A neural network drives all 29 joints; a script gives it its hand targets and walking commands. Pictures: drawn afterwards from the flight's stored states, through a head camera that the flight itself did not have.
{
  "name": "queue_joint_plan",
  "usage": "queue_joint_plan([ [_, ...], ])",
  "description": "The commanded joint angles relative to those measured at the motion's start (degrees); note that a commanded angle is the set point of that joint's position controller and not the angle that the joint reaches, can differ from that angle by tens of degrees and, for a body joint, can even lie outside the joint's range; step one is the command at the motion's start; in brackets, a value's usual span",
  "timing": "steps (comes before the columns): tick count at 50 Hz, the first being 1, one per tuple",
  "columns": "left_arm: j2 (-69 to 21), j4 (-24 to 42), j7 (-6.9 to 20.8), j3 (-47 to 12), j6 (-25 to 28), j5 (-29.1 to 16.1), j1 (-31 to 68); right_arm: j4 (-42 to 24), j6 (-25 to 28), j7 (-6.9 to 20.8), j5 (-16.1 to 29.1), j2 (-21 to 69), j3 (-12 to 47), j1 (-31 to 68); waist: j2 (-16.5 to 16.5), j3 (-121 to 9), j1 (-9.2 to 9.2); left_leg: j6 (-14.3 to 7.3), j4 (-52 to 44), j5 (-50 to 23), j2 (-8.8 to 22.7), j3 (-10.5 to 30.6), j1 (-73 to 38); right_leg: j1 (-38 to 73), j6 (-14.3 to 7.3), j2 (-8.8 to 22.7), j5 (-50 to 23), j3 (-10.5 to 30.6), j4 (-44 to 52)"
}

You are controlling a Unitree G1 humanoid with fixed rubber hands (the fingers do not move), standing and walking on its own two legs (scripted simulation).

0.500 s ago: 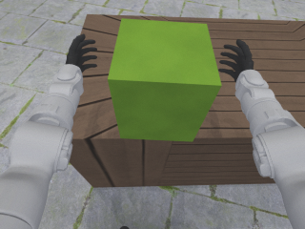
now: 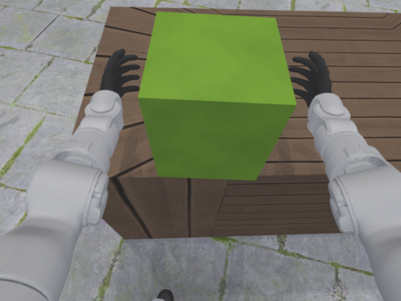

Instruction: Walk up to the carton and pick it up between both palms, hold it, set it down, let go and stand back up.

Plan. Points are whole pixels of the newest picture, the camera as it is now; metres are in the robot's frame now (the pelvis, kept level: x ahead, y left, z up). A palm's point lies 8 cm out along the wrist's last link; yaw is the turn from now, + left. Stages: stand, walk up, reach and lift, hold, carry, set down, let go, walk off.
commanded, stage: reach and lift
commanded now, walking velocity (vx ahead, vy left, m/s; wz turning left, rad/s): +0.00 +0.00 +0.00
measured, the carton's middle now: (211, 104) +0.51 +0.04 +0.05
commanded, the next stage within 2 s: none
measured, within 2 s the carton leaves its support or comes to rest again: neither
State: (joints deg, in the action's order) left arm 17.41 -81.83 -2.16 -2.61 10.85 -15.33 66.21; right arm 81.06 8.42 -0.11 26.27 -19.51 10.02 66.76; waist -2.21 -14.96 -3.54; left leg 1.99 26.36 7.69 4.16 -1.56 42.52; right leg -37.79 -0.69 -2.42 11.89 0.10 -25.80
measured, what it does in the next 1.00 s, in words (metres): stands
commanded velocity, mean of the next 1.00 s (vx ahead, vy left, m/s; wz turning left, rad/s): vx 0.00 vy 0.00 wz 0.00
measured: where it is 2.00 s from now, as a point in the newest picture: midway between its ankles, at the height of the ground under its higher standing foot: outside the picture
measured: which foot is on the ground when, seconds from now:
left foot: down 0.00-1.00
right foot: down 0.00-1.00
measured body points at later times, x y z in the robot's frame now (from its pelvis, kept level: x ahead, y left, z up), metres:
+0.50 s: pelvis +0.01 +0.01 +0.01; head +0.08 +0.03 +0.45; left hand +0.48 +0.21 +0.11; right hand +0.50 -0.13 +0.12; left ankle +0.02 +0.14 -0.73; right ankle -0.02 -0.11 -0.73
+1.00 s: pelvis +0.03 +0.01 +0.02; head +0.09 +0.02 +0.46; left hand +0.47 +0.20 +0.11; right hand +0.49 -0.13 +0.12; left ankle +0.02 +0.14 -0.73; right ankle -0.02 -0.11 -0.73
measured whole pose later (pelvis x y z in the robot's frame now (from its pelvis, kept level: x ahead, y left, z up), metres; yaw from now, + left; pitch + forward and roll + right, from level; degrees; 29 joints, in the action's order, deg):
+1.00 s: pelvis +0.03 +0.01 +0.02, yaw -1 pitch +10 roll +1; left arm -1.0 -50.2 1.0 35.3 -0.5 22.4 51.1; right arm 53.6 4.4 2.4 -26.1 1.4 -38.3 52.7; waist -3.1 -3.0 -4.0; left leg 1.0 16.4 7.4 2.2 -4.6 18.9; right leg -16.4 0.3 -0.4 12.5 2.4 -18.8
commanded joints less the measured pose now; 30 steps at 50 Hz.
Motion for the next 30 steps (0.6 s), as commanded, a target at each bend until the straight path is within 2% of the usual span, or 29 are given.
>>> queue_joint_plan([
  [1,4.78,6.59,-0.3,1.1,1.78,0.76,21.46,-7.48,1.43,-0.31,-0.98,-6.85,-1.53,22.39,0.87,-34.56,-0.67,1.16,3.51,-20.96,-2.03,-1.82,-24.99,12.08,3.56,0.78,-24.81,-2.4,-0.06],
  [7,1.55,7.03,-0.88,4.1,2.64,4.1,21.82,-7.91,1.2,-0.74,-5.26,-3.23,-5.09,22.05,0.95,-33.09,-0.46,1.28,2.6,-20.72,-1.91,-1.83,-25.84,12.14,3.04,1.45,-23.86,-1.78,1.26],
  [13,-2.78,9.59,-2.29,10.08,1.46,11.25,22.2,-9.66,0.75,-2.2,-12.43,1.24,-11.53,21.33,1.52,-32.87,-0.54,1.83,0.83,-21.33,-2.01,-2.85,-27.33,15.21,3.07,1.48,-26.42,-1.3,2.59],
  [17,-4.82,11.88,-2.18,11.83,0.36,13.2,22.54,-11.22,0.26,-1.64,-14.84,2.3,-13.92,21.5,2.39,-32.94,-0.68,2.37,0.46,-23.26,-2.05,-3.33,-31.42,14.93,2.57,0.75,-25.12,-2.15,3.89],
  [24,-8.71,14.97,-2.17,15.24,-0.48,16.91,22.18,-12.59,-0.13,-0.36,-19.89,6.7,-17.75,20.72,1.79,-31.4,-1.08,2.02,0.09,-25.04,-2.21,-3.94,-35.14,15.4,2.85,0.6,-24.8,-2.7,5.26],
  [28,-13.9,18.17,-0.53,19.53,-1.26,22.44,21.42,-14.67,0.33,1.14,-26.8,12.9,-22.44,19.42,1.23,-28.56,-1.32,1.65,-1.71,-26.27,-2.53,-5.01,-37.15,18.1,3.25,0.98,-26.13,-3.18,6.21],
  [30,-21.4,19.77,1.27,21.44,-1.99,26.95,20.91,-17.08,0.64,2.93,-33.64,22.19,-25.48,19.06,1.39,-26.5,-1.4,1.33,-2.98,-26.6,-2.68,-5.65,-38.62,19.67,3.32,1.24,-26.62,-3.78,7.15],
])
